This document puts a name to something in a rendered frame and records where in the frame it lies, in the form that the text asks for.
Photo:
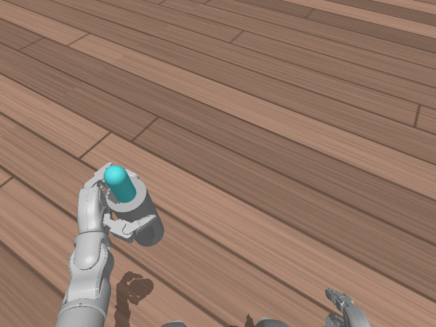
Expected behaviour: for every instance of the left robot arm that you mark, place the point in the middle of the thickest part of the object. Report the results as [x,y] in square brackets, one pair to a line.
[86,300]

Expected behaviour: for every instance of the bottle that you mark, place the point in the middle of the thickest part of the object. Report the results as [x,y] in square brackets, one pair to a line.
[129,199]

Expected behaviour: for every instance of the left robot hand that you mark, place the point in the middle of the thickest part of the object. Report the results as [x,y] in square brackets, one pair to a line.
[94,214]

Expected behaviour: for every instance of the right robot hand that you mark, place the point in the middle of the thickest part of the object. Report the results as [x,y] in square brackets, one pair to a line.
[352,316]

